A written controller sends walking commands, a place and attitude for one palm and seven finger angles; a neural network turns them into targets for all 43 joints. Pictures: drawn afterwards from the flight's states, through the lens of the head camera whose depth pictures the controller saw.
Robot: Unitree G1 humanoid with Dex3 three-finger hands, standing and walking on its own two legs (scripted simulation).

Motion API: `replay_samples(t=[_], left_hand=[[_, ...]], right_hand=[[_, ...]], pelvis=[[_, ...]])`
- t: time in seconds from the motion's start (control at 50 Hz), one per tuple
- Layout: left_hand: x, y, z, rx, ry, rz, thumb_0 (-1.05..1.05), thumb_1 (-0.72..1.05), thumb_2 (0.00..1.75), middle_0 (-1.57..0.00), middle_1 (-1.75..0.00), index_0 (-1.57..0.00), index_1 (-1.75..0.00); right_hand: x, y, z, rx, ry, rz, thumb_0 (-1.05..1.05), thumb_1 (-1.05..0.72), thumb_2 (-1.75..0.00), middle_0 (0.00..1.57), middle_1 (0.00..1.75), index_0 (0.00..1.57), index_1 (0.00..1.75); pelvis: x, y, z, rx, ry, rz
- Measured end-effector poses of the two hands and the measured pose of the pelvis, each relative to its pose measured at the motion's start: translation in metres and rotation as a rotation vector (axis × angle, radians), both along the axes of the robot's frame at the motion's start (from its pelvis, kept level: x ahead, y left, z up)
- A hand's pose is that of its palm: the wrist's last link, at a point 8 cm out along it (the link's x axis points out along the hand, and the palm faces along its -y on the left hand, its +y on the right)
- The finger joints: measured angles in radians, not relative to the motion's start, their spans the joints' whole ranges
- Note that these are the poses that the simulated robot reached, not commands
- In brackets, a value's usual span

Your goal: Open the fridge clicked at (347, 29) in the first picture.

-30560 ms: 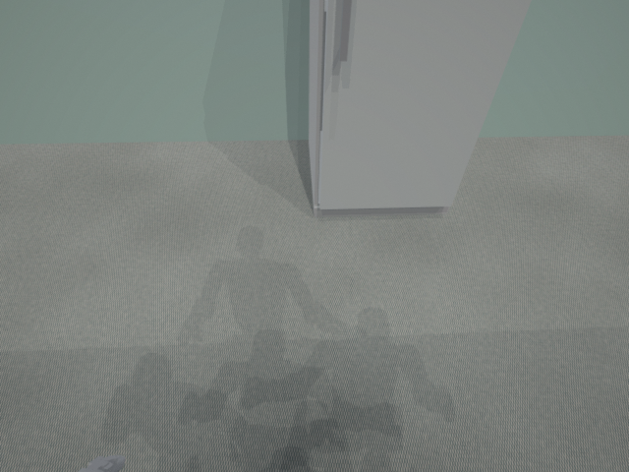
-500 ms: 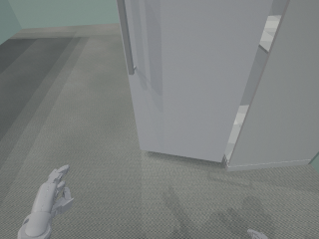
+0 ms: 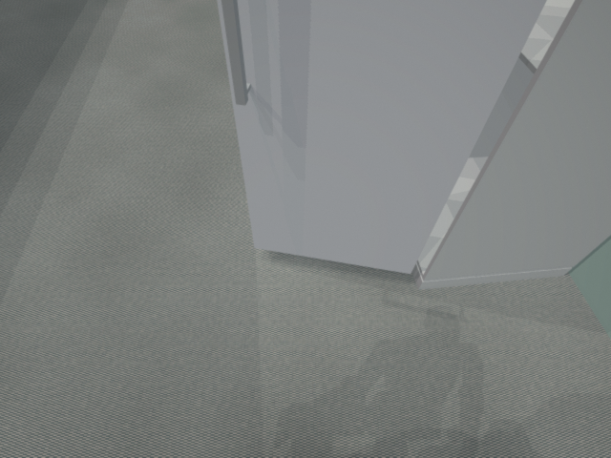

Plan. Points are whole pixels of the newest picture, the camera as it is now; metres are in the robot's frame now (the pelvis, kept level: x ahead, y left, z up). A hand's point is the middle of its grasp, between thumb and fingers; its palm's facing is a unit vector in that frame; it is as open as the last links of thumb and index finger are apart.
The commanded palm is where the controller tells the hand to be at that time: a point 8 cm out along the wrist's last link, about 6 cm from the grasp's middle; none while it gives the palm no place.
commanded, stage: let the arm hang, fingers relaxed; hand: left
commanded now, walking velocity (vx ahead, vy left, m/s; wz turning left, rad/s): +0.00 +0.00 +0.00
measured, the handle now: out of the picture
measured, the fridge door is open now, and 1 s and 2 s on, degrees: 73 73 73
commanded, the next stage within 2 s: look to check the result in 0.46 s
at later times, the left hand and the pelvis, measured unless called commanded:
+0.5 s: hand out of the picture +0.12 +0.25 -0.16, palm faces -0.06 -0.95 -0.32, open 7.3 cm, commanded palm none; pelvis +0.02 +0.02 +0.00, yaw -1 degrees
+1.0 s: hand out of the picture +0.12 +0.25 -0.16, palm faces -0.07 -0.94 -0.34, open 7.3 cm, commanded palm none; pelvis +0.03 +0.01 +0.01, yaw -1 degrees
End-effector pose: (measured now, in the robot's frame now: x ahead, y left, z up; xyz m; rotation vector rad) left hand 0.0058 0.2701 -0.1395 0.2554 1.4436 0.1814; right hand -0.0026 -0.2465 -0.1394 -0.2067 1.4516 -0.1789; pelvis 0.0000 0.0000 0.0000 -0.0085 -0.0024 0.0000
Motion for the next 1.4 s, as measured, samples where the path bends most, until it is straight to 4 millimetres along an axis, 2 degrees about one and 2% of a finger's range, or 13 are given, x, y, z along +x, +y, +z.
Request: replay_samples(t=[0.22, 0.36, 0.46, 0.74, 0.88, 1.12, 1.4], left_hand=[[0.084, 0.010, 0.010, 0.003, -0.201, -0.073, 0.00, 0.91, 0.90, -0.20, -0.30, -0.20, -0.30], [0.112, 0.015, 0.015, 0.003, -0.259, -0.102, 0.00, 0.91, 0.90, -0.20, -0.30, -0.21, -0.30], [0.115, 0.023, 0.016, 0.018, -0.247, -0.109, 0.00, 0.91, 0.90, -0.20, -0.30, -0.21, -0.30], [0.099, 0.040, 0.018, 0.063, -0.164, -0.098, 0.00, 0.91, 0.90, -0.20, -0.30, -0.21, -0.30], [0.102, 0.035, 0.019, 0.060, -0.165, -0.099, 0.00, 0.91, 0.90, -0.20, -0.30, -0.21, -0.30], [0.119, 0.022, 0.021, 0.048, -0.210, -0.109, 0.00, 0.91, 0.90, -0.20, -0.30, -0.21, -0.30], [0.121, 0.017, 0.022, 0.053, -0.212, -0.115, 0.00, 0.91, 0.90, -0.20, -0.30, -0.21, -0.30]], right_hand=[[0.067, 0.003, 0.006, -0.012, -0.170, 0.032, 0.01, -0.91, -0.90, 0.20, 0.30, 0.20, 0.30], [0.088, -0.007, 0.015, -0.044, -0.217, 0.042, 0.01, -0.91, -0.90, 0.20, 0.30, 0.20, 0.30], [0.090, -0.017, 0.020, -0.071, -0.209, 0.042, 0.01, -0.90, -0.90, 0.20, 0.30, 0.20, 0.30], [0.082, -0.038, 0.023, -0.108, -0.141, 0.040, 0.01, -0.90, -0.90, 0.20, 0.30, 0.20, 0.30], [0.089, -0.040, 0.023, -0.104, -0.150, 0.044, 0.01, -0.90, -0.90, 0.20, 0.30, 0.20, 0.30], [0.100, -0.041, 0.023, -0.091, -0.184, 0.047, 0.01, -0.90, -0.90, 0.21, 0.30, 0.20, 0.30], [0.090, -0.048, 0.021, -0.092, -0.162, 0.031, 0.01, -0.90, -0.90, 0.21, 0.30, 0.20, 0.30]], pelvis=[[0.009, 0.013, 0.001, 0.006, -0.007, -0.011], [0.016, 0.017, 0.002, 0.008, -0.008, -0.015], [0.020, 0.017, 0.003, 0.009, -0.008, -0.017], [0.029, 0.013, 0.005, 0.008, -0.005, -0.014], [0.032, 0.009, 0.005, 0.008, -0.005, -0.014], [0.036, 0.004, 0.005, 0.008, -0.006, -0.016], [0.037, -0.003, 0.006, 0.008, -0.007, -0.019]])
